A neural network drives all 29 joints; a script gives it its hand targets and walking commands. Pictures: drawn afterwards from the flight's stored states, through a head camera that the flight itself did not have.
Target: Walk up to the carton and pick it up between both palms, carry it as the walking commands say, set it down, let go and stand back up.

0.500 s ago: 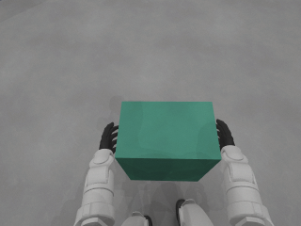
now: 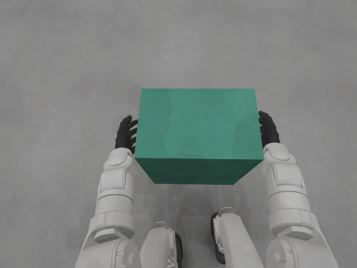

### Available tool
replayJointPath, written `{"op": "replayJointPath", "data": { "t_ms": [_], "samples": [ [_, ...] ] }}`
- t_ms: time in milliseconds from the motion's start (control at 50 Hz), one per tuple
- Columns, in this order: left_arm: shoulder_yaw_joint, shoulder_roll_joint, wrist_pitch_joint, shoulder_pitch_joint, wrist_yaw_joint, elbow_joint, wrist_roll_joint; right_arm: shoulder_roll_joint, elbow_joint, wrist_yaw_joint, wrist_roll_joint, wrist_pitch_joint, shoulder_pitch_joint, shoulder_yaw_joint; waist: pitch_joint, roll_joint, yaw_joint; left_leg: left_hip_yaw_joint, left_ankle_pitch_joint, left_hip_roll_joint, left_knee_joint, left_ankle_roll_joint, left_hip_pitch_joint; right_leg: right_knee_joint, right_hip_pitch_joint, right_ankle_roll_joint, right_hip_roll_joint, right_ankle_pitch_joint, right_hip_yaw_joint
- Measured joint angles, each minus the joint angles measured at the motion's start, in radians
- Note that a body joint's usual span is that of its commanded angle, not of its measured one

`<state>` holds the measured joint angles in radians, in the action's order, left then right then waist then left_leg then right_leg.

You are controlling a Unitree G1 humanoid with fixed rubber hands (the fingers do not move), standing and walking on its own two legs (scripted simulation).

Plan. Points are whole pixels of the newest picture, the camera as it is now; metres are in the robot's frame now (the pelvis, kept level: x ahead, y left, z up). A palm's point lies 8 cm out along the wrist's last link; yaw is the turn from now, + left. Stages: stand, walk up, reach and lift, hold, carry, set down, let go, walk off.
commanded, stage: set down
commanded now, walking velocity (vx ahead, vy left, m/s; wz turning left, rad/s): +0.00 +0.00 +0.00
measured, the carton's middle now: (195, 145) +0.42 -0.04 -0.13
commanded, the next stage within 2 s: none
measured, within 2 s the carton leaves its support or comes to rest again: neither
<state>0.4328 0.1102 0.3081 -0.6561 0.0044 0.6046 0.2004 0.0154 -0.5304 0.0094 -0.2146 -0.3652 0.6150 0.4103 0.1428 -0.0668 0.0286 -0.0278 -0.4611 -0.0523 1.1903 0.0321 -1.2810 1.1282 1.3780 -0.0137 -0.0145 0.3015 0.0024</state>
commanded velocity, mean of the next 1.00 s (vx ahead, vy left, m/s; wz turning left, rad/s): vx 0.00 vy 0.00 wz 0.00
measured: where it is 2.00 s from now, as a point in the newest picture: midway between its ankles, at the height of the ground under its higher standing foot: (198, 257)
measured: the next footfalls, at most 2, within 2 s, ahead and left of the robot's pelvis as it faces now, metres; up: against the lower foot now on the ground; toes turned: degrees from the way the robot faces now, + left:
none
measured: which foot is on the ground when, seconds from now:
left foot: down 0.00-1.00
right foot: down 0.00-1.00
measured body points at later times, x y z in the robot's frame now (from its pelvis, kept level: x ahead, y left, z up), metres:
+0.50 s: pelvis -0.02 +0.00 -0.09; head +0.21 -0.03 +0.30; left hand +0.44 +0.12 -0.16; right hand +0.41 -0.21 -0.18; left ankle +0.04 +0.10 -0.62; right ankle +0.10 -0.11 -0.62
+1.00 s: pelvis -0.04 -0.01 -0.16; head +0.23 -0.05 +0.20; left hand +0.47 +0.11 -0.25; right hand +0.44 -0.22 -0.26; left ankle +0.04 +0.10 -0.62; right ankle +0.10 -0.11 -0.62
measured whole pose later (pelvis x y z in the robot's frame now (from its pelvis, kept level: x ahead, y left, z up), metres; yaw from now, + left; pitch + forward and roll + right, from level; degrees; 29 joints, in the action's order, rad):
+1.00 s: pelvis -0.04 -0.01 -0.16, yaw +1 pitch +43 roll +3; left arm 0.39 -0.04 0.31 -1.03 0.07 0.77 0.08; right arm -0.15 -0.71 -0.06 -0.09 -0.36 0.98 0.36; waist 0.12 -0.06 0.02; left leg -0.02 -0.59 -0.09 1.78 0.00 -1.94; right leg 1.69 2.06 -0.03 0.00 0.38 0.00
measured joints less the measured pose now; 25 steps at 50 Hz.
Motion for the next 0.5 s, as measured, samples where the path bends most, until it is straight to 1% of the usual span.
{"op": "replayJointPath", "data": {
  "t_ms": [240, 340, 500],
  "samples": [
    [-0.052, -0.025, -0.03, -0.003, 0.038, 0.001, -0.076, -0.042, -0.038, -0.025, 0.082, 0.042, 0.02, -0.046, 0.075, 0.008, -0.005, 0.0, -0.055, -0.002, 0.158, -0.004, -0.21, 0.153, 0.213, 0.001, 0.002, 0.047, 0.001],
    [-0.06, -0.043, -0.029, -0.042, 0.051, 0.021, -0.098, -0.06, -0.07, -0.033, 0.094, 0.047, 0.064, -0.051, 0.077, 0.007, -0.006, 0.0, -0.072, -0.005, 0.231, -0.005, -0.284, 0.224, 0.287, 0.001, -0.001, 0.062, 0.001],
    [-0.065, -0.075, -0.019, -0.144, 0.064, 0.069, -0.111, -0.092, -0.105, -0.042, 0.107, 0.038, 0.151, -0.044, 0.05, 0.007, -0.004, -0.004, -0.089, -0.008, 0.345, -0.007, -0.399, 0.331, 0.403, 0.0, -0.004, 0.071, 0.002]
  ]
}}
